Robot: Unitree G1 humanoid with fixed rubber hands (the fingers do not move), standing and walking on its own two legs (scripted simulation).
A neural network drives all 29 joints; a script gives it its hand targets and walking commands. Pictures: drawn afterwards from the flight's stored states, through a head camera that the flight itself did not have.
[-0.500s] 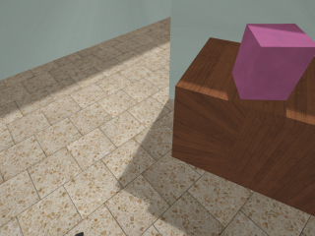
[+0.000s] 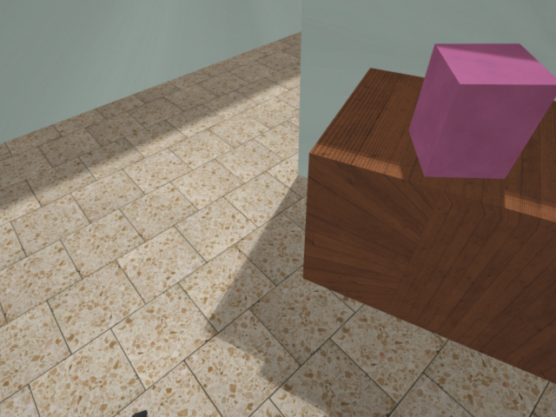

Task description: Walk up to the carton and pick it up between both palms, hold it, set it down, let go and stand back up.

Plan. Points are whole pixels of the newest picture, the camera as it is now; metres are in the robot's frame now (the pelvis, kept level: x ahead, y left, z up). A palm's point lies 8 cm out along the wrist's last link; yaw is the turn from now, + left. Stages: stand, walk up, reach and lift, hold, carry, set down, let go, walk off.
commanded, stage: stand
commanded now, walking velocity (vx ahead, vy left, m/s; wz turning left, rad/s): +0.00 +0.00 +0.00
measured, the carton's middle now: (470, 112) +0.81 -0.44 +0.01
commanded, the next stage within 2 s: walk up in 0.04 s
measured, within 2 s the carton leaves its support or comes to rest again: neither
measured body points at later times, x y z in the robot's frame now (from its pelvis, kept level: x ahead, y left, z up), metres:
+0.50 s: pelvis +0.02 -0.04 +0.00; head +0.02 -0.05 +0.45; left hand +0.14 +0.26 -0.11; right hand +0.07 -0.40 -0.10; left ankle +0.03 +0.12 -0.74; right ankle +0.03 -0.20 -0.72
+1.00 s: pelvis +0.14 -0.09 +0.00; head +0.15 -0.07 +0.45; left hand +0.29 +0.20 -0.13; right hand +0.12 -0.44 -0.09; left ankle +0.18 +0.02 -0.74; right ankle +0.09 -0.24 -0.68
